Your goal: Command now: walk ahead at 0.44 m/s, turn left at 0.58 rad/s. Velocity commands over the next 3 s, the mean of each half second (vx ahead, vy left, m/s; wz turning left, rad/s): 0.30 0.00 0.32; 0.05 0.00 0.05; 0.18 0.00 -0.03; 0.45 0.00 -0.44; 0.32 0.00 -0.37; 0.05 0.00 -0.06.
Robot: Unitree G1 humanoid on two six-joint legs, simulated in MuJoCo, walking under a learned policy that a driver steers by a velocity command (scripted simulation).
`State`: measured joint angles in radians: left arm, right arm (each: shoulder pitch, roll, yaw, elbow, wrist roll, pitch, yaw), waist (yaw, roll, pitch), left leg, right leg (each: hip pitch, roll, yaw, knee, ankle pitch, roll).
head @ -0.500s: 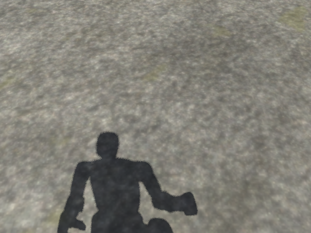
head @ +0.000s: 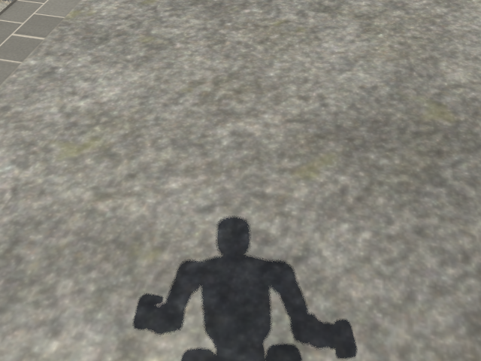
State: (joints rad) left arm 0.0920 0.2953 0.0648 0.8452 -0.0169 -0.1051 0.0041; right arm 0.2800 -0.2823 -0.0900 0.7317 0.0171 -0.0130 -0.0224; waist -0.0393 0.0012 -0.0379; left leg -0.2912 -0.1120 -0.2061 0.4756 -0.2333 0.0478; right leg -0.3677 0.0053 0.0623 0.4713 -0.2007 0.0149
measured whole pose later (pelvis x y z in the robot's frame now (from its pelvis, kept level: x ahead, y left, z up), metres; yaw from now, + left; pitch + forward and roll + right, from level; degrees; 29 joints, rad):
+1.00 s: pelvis +0.26 +0.00 -0.01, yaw +9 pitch -1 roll +1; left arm 0.21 0.22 0.02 0.93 0.01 -0.02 0.02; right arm 0.19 -0.23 -0.05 0.92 -0.01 0.00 -0.02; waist 0.00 0.00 0.03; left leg -0.27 0.01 0.00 0.52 -0.24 -0.02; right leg -0.21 -0.03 -0.01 0.55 -0.33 0.01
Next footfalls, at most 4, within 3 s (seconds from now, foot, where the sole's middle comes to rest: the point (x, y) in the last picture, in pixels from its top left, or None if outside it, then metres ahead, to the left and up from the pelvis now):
0.02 right None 0.09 -0.13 -0.78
0.42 left None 0.30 0.14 -0.78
0.70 right None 0.29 -0.12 -0.78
1.88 right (257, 294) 0.71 -0.05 -0.78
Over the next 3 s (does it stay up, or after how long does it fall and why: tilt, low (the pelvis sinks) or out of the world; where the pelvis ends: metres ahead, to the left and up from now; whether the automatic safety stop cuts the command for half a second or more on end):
stays up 0.92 -0.02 -0.01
